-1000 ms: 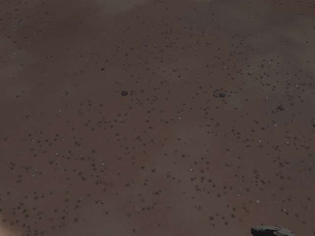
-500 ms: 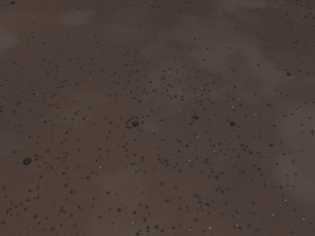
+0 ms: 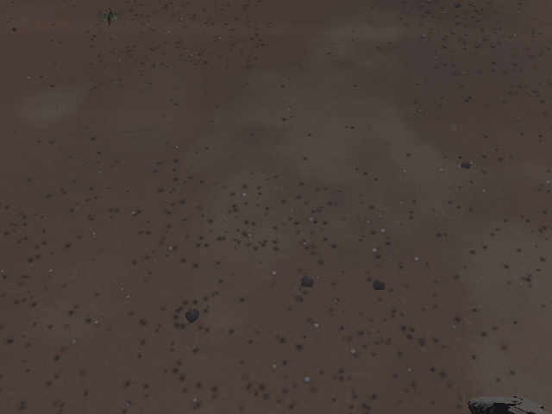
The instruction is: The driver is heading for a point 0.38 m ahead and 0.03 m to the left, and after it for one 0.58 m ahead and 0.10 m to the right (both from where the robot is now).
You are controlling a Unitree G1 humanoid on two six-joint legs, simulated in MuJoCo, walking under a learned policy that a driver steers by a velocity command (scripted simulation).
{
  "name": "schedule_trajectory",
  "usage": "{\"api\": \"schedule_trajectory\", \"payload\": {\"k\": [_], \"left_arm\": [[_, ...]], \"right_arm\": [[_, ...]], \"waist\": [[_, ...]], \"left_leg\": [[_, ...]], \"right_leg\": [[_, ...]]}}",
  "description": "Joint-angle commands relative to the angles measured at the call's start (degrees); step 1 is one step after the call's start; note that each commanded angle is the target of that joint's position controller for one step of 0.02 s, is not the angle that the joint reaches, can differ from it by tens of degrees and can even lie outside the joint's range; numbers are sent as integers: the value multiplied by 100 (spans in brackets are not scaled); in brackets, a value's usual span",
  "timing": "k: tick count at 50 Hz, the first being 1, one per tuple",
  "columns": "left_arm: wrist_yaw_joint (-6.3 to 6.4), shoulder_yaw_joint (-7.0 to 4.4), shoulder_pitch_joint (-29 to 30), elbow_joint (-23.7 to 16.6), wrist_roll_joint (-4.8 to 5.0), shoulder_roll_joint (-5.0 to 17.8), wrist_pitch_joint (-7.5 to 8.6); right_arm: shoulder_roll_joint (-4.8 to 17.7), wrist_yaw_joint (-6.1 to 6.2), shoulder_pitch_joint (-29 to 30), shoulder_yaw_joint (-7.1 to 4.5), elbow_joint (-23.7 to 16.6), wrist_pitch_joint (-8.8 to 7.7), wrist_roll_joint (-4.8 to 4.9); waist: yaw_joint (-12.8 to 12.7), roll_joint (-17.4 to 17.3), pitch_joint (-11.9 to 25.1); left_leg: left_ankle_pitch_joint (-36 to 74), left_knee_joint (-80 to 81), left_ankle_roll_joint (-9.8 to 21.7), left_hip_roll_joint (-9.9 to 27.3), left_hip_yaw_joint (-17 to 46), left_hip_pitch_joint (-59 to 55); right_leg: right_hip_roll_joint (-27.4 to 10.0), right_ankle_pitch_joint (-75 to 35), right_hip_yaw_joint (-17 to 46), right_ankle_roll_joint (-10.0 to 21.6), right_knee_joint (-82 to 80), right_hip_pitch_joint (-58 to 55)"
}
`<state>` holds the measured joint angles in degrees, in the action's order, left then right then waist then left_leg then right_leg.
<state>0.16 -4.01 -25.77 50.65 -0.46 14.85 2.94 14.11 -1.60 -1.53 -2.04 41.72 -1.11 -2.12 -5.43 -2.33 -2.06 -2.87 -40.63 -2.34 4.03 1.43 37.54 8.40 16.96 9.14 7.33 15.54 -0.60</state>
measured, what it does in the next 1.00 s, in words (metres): walks ahead: left foot, then right foot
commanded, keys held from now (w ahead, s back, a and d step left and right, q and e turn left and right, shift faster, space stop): w+e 0.04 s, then w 0.62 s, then no key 0.34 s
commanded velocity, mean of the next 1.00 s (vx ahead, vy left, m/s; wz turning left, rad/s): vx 0.42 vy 0.00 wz -0.16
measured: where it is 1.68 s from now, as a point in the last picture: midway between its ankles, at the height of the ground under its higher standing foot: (340, 398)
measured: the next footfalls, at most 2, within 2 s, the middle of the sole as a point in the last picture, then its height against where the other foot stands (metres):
left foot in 0.10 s outside the picture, level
right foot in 0.62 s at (378, 413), level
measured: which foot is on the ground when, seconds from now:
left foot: up 0.00-0.08, down 0.10-0.64, up 0.66-1.00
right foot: down 0.00-0.10, up 0.12-0.60, down 0.62-1.00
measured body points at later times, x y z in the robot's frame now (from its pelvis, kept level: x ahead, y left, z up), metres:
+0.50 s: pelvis +0.27 +0.02 +0.01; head +0.29 +0.02 +0.45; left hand +0.48 +0.22 -0.10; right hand +0.20 -0.23 -0.13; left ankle +0.21 +0.13 -0.74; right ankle +0.38 -0.13 -0.70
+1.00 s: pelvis +0.46 -0.05 +0.00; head +0.49 -0.06 +0.45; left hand +0.51 +0.20 -0.13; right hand +0.53 -0.30 -0.14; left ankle +0.57 +0.06 -0.71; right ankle +0.42 -0.11 -0.74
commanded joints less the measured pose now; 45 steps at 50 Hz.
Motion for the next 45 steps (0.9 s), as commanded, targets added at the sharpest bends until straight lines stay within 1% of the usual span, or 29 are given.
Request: {"api": "schedule_trajectory", "payload": {"k": [1, 3, 4, 5, 6, 7, 8, 9, 10, 12, 14, 16, 20, 22, 25, 28, 29, 30, 31, 32, 33, 34, 35, 36, 37, 38, 40, 43, 45], "left_arm": [[84, -210, -278, -249, -43, 967, 42], [100, -229, 102, -347, -48, 1086, 61], [68, -229, 177, -354, -46, 1112, 91], [19, -207, 232, -339, -10, 1060, 132], [-19, -78, 106, -496, 20, 611, 179], [-24, -32, -751, -535, 176, 268, 145], [28, -50, -586, -340, -64, 669, 78], [-17, -56, -110, -370, -96, 673, 59], [-52, -26, 216, -443, -107, 596, 56], [-139, -1, 348, -498, -169, 512, -29], [-180, 20, 379, -506, -190, 452, -88], [-219, 53, 692, -604, -214, 410, -108], [-298, 196, 1746, -929, -205, 245, -73], [-319, 274, 2188, -1049, -172, 139, -48], [-292, 290, 2540, -1144, -136, 219, -26], [-234, 252, 2529, -1180, -148, 339, 7], [-207, 221, 2236, -1089, -173, 376, 33], [-165, 166, 1584, -854, -222, 446, 86], [-102, 60, 660, -577, -314, 717, 146], [-22, -84, -67, -524, -414, 1311, 161], [-25, -152, -90, -430, -161, 1429, 63], [-35, -61, 437, -491, -54, 1058, 36], [-54, 41, 831, -543, -35, 682, 82], [-60, 111, 1059, -530, -42, 453, 129], [-47, 156, 1156, -477, -21, 318, 171], [-43, 172, 1177, -438, -36, 293, 206], [-38, 150, 1068, -315, -9, 414, 265], [-8, 169, 1002, -158, -6, 438, 235], [13, 194, 916, -43, -15, 414, 191]], "right_arm": [[515, -3, 800, -64, -704, -176, 52], [660, 48, 106, -108, -543, -229, 69], [799, 108, -541, -175, -326, -268, 66], [926, 179, -1340, -236, -128, -337, 35], [1299, 275, -2232, -312, -85, -372, -104], [1781, 246, -2145, -431, -29, -313, -162], [1232, 178, -1752, -352, -79, -252, -2], [791, 151, -1336, -247, -127, -255, 54], [579, 127, -1178, -187, -80, -276, 26], [534, 134, -1271, -148, 110, -346, 46], [583, 88, -1542, -157, 285, -463, 106], [657, 71, -1693, -175, 398, -521, 147], [629, 60, -1950, -163, 580, -478, 166], [697, 50, -2131, -177, 676, -469, 174], [833, 52, -2407, -205, 809, -441, 157], [920, 86, -2450, -223, 904, -375, 134], [947, 101, -2414, -226, 926, -350, 140], [912, 108, -2405, -209, 961, -319, 164], [762, 117, -2389, -153, 890, -319, 179], [265, 88, -2503, -13, 551, -338, 294], [562, 122, -2632, -118, 579, -302, 205], [751, 147, -2341, -181, 611, -254, 128], [572, 122, -2151, -134, 604, -267, 138], [435, 121, -2151, -113, 657, -237, 154], [405, 120, -2223, -112, 705, -164, 82], [342, 107, -2348, -103, 793, -92, 39], [290, 81, -2372, -114, 810, -9, 41], [219, 91, -1990, -84, 768, 55, 36], [142, 119, -1620, -29, 711, 67, 52]], "waist": [[27, 687, -104], [415, 757, 61], [655, 688, 392], [1070, 450, 838], [1327, -119, 1672], [775, -1657, 2098], [646, -611, 1397], [601, -58, 639], [575, 175, 320], [455, -242, 191], [420, -338, 267], [423, -318, 188], [604, -264, -62], [728, -288, -97], [837, -297, -90], [750, -317, -94], [593, -290, 25], [292, -89, 343], [-55, 184, 945], [-190, 1258, 1691], [-71, 1636, 1814], [152, 954, 927], [311, 669, 436], [522, 593, 243], [682, 670, 171], [765, 675, 260], [874, 681, 424], [853, 700, 357], [739, 775, 304]], "left_leg": [[-45, 562, 142, -274, -77, 33], [-363, 1003, 334, -473, -135, -1186], [-478, 1109, 451, -647, -257, -2078], [-250, 1414, 617, -449, -166, -3215], [-1293, 1479, 898, 859, 1215, -4508], [-1339, 2248, 1667, 2115, 4058, -5410], [-2077, 2445, 1620, 1927, 4217, -4705], [-1983, 2550, 1527, 1662, 3244, -3887], [-1367, 2654, 1411, 1362, 2513, -3412], [-399, 2818, 1258, 951, 1607, -2977], [377, 2875, 1322, 890, 1268, -2974], [464, 3066, 1408, 893, 1017, -3038], [462, 3358, 1359, 664, 469, -3028], [730, 3323, 1287, 582, 239, -2991], [1083, 3124, 1223, 719, 203, -3232], [1606, 2733, 1149, 935, 264, -3592], [2177, 2329, 1087, 909, 195, -3651], [2646, 1472, 982, 700, -40, -3559], [2040, 310, 849, 443, -248, -2909], [-379, -1647, 582, -191, -673, -1247], [-2713, -2655, 598, -674, -282, -277], [-2433, -2941, 631, -323, 39, 12], [-2078, -2772, 601, -167, 59, -140], [-1906, -2427, 548, -14, 28, -451], [-1861, -2191, 457, 47, -1, -751], [-1766, -2164, 388, -23, -63, -1055], [-1516, -2009, 294, -137, -131, -1200], [-1038, -1320, 217, -129, -225, -1149], [-748, -659, 219, -135, -327, -1308]], "right_leg": [[-1605, -3483, 1187, 516, 239, -297], [-1552, -4193, 1102, 263, 624, 42], [-1416, -4822, 993, 143, 1257, 151], [-1102, -4615, 706, 15, 2331, 506], [-774, -2771, 386, -87, 3932, 1286], [197, 1355, -135, -295, 5430, 2899], [-314, 1035, 18, -222, 5841, 3374], [-502, 511, -50, -253, 5700, 3347], [-658, 264, -116, -276, 5434, 3280], [-820, 184, -209, -346, 5054, 3042], [-803, 154, -281, -393, 4868, 3023], [-905, -79, -388, -457, 4606, 3354], [-1227, -916, -854, -631, 3359, 3621], [-1211, -1229, -1061, -653, 2654, 3336], [-1097, -1243, -1233, -586, 2055, 3000], [-974, -819, -1278, -382, 1664, 2666], [-840, -699, -1328, -294, 1430, 2230], [-696, -793, -1374, -168, 1010, 1369], [-1116, -646, -884, 45, 963, 54], [-2791, 120, 1364, 540, 607, -1467], [-3287, 90, 2907, 908, -27, -1492], [-3043, -543, 2050, 832, 38, -816], [-2782, -1734, 1271, 758, -15, -96], [-2479, -2736, 634, 552, -95, 366], [-2275, -3601, 204, 430, -105, 691], [-2166, -4318, -115, 391, -88, 880], [-2091, -5158, -436, 451, -76, 899], [-1929, -5247, -798, 415, -92, 922], [-1829, -5152, -968, 349, -57, 942]]}}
